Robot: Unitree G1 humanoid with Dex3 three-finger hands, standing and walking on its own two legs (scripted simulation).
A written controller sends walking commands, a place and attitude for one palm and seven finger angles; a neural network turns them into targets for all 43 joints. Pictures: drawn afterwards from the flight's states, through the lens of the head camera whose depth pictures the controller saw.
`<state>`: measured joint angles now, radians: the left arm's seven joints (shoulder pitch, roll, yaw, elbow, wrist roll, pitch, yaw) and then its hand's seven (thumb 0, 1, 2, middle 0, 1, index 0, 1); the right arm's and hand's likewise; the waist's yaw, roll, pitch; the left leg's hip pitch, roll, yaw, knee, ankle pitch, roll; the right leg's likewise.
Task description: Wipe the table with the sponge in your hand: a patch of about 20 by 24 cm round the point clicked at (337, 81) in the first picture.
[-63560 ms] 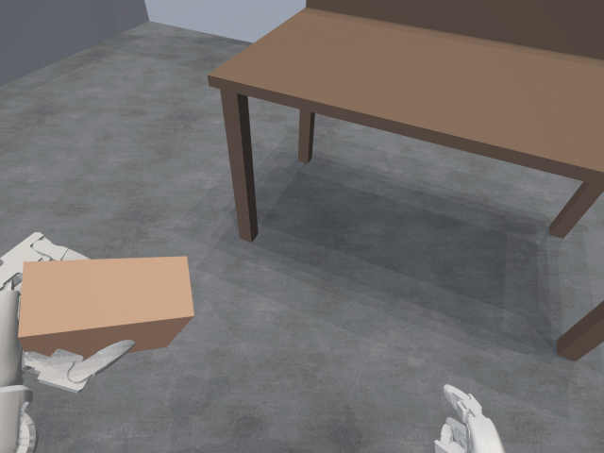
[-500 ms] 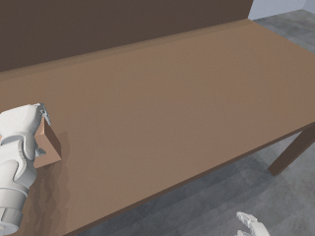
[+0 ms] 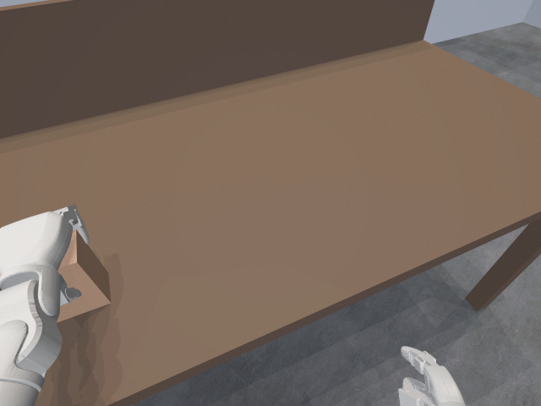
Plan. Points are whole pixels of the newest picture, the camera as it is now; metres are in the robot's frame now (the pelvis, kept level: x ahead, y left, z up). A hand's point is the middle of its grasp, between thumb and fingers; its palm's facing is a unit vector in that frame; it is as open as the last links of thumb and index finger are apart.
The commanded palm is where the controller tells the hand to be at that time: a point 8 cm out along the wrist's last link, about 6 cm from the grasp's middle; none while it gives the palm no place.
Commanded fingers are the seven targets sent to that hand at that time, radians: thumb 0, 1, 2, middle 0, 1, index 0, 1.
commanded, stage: wipe back along the first lane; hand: left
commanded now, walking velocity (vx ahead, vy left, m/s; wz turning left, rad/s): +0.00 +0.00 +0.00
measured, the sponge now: (55, 291) +0.25 +0.38 +0.02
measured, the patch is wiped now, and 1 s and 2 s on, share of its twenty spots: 0.95 0.95 0.95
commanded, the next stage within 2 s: lift the sponge slowly off the table in 0.70 s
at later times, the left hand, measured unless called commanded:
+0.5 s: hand (52, 303) +0.21 +0.32 +0.09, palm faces +0.05 -0.07 -1.00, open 10.1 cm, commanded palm +0.16 +0.30 +0.11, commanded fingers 0.00 0.10 1.30 -1.20 -1.60 -1.20 -1.60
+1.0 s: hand (48, 321) +0.18 +0.31 +0.09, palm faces +0.07 -0.09 -0.99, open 10.1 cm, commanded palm +0.14 +0.30 +0.13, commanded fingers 0.00 0.10 1.30 -1.20 -1.60 -1.20 -1.60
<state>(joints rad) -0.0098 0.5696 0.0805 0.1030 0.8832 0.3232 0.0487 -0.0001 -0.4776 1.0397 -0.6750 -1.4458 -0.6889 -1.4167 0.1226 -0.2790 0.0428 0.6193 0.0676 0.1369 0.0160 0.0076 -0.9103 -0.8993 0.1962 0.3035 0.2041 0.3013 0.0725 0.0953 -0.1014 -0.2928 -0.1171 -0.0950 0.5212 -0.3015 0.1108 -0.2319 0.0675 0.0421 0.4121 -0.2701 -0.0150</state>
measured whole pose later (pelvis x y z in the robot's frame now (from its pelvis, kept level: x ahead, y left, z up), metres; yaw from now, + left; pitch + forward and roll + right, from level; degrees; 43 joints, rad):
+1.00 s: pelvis -0.02 -0.01 +0.00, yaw -1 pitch +1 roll -2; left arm 0.30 0.54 0.07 -0.24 0.85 0.40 0.06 0.00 -0.49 1.04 -0.70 -1.42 -0.71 -1.39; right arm 0.08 -0.26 0.05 0.61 0.07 0.14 -0.02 0.01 -0.91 -0.90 0.20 0.30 0.20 0.30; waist 0.10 0.09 -0.08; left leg -0.26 -0.10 -0.08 0.56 -0.31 0.10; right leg -0.21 0.09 0.05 0.47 -0.28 -0.03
